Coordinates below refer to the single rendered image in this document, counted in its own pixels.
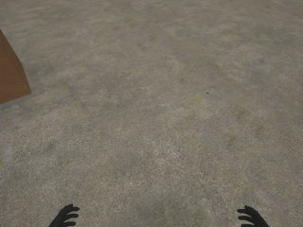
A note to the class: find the left robot hand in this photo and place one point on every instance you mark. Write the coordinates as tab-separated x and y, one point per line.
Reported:
59	220

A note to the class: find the right robot hand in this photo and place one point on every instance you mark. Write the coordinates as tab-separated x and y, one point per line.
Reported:
255	217

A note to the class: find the pedestal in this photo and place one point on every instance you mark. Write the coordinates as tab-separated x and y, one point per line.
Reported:
13	79

